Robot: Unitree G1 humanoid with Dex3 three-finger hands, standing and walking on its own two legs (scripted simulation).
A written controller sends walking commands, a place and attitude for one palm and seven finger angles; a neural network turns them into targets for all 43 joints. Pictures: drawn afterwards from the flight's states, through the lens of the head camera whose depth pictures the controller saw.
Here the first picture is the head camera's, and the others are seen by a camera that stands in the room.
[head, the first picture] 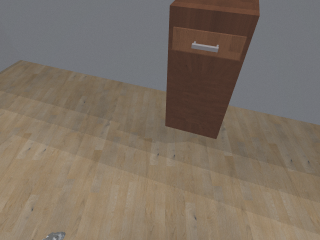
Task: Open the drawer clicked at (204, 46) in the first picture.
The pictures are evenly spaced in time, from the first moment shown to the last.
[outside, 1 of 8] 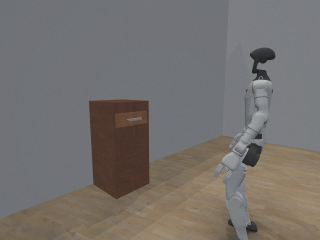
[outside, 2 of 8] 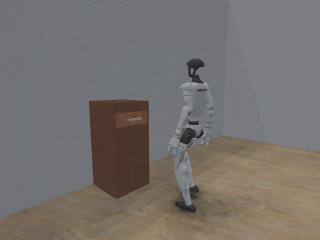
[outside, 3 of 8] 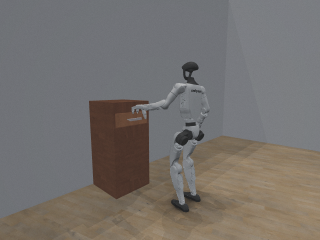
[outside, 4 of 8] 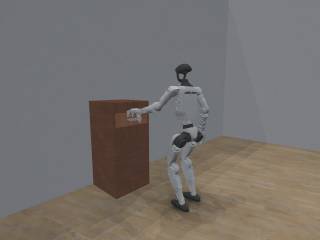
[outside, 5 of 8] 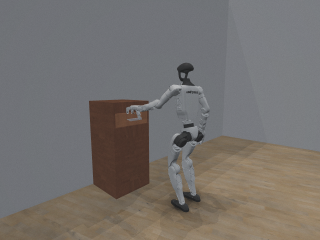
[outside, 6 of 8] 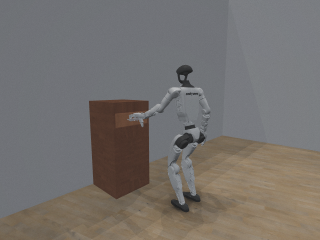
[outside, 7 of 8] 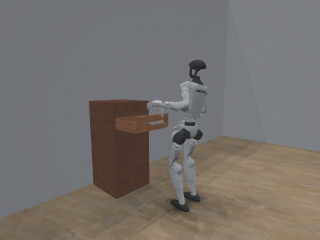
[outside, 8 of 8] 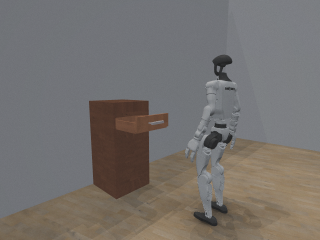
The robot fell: no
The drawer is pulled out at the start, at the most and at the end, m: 0.00 0.30 0.30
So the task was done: yes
